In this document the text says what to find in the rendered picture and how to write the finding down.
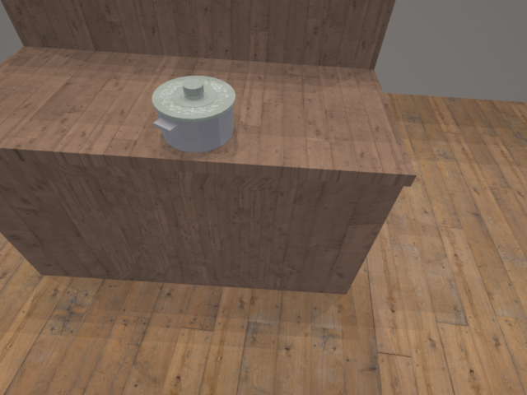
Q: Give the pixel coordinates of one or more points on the table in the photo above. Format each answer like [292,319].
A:
[293,201]

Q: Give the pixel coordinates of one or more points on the knob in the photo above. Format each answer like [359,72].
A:
[193,87]

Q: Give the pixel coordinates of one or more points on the pot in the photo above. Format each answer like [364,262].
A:
[199,136]

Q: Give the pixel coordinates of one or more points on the lid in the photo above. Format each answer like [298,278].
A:
[170,100]

